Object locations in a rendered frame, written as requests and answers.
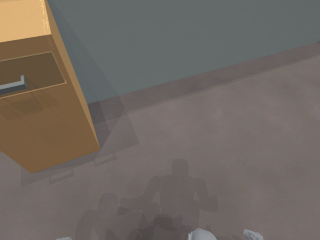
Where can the drawer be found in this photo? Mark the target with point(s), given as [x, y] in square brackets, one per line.
[40, 70]

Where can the handle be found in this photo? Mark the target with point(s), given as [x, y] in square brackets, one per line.
[14, 86]

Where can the right robot thigh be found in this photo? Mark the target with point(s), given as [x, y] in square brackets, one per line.
[200, 234]

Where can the right robot hand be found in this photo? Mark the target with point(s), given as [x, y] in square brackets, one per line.
[250, 235]

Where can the cabinet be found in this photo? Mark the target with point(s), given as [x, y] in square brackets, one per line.
[48, 126]

